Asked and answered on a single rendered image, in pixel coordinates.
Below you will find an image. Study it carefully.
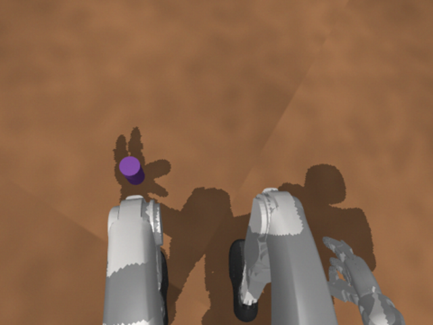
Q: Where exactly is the right robot hand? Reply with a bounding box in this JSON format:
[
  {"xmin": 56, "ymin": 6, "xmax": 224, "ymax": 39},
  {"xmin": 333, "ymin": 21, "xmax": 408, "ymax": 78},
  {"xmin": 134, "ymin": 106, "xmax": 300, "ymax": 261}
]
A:
[{"xmin": 323, "ymin": 236, "xmax": 382, "ymax": 305}]

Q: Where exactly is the right robot foot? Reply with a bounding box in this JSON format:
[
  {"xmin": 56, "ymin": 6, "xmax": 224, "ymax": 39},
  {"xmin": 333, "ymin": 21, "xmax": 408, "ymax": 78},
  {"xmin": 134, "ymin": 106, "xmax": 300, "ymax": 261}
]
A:
[{"xmin": 229, "ymin": 239, "xmax": 258, "ymax": 322}]

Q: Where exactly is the can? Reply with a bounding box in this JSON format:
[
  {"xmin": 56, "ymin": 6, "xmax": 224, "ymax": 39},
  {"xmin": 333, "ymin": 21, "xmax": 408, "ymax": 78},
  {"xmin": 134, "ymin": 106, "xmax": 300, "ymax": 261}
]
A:
[{"xmin": 119, "ymin": 156, "xmax": 145, "ymax": 185}]

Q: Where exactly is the right robot arm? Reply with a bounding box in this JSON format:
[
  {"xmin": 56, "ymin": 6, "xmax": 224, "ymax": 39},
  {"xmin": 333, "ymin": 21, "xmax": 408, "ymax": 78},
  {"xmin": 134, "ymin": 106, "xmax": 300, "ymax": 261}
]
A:
[{"xmin": 358, "ymin": 293, "xmax": 406, "ymax": 325}]

